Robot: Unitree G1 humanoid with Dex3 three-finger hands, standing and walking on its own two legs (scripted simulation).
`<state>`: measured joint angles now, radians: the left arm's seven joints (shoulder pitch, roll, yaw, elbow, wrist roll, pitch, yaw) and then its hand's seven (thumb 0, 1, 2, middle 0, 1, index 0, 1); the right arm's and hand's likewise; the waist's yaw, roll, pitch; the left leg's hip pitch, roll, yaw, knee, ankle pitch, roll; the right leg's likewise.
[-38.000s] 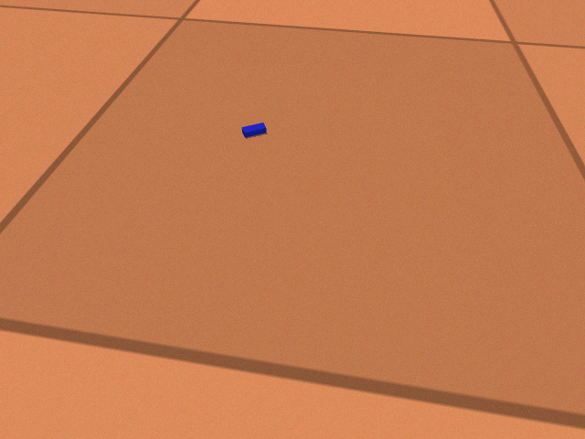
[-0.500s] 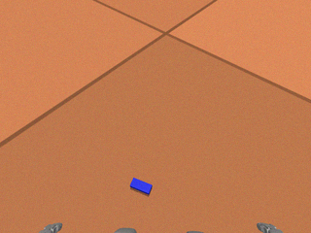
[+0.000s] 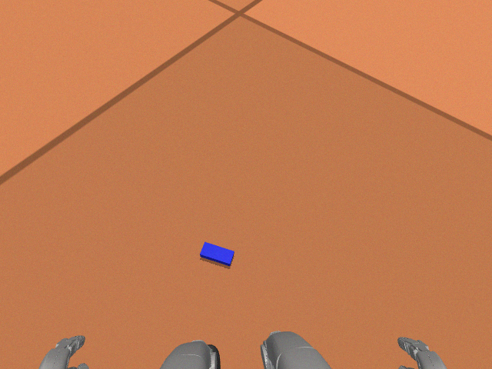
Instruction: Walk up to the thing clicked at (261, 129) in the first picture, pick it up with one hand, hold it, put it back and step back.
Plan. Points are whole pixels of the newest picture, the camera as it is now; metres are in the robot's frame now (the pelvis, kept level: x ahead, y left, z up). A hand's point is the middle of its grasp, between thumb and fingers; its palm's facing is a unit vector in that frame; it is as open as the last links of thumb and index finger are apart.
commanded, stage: step back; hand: left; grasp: from above
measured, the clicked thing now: (217, 254) +0.50 +0.06 -0.75
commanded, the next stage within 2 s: none
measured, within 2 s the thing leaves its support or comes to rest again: neither
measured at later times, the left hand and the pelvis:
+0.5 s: hand out of the picture +0.00 +0.26 -0.15, palm faces +0.01 -0.92 -0.39, open 7.4 cm; pelvis -0.14 -0.01 -0.01, yaw +2 degrees
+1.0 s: hand out of the picture -0.20 +0.21 -0.14, palm faces -0.06 -0.91 -0.42, open 7.4 cm; pelvis -0.29 -0.05 -0.01, yaw -3 degrees
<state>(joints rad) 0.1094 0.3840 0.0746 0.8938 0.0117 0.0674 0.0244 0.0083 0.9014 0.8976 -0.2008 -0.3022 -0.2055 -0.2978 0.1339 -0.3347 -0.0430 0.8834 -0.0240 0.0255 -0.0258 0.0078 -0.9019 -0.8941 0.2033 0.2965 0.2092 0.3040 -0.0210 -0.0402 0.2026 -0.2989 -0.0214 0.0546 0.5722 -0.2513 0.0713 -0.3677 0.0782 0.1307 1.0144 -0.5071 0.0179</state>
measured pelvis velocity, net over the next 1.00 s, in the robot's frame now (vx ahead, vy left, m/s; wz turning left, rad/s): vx -0.29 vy -0.05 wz -0.05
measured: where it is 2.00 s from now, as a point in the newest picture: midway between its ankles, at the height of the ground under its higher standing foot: outside the picture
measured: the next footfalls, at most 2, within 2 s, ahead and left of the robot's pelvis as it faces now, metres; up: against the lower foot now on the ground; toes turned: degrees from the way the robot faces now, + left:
right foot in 0.14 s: -0.02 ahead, -0.13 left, +0.00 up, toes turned +1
left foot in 0.50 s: -0.13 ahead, +0.11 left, +0.00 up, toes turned -1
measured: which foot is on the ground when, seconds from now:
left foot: down 0.00-0.18, up 0.20-0.48, down 0.50-0.92, up 0.94-1.00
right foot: up 0.00-0.12, down 0.14-0.52, up 0.54-0.88, down 0.90-1.00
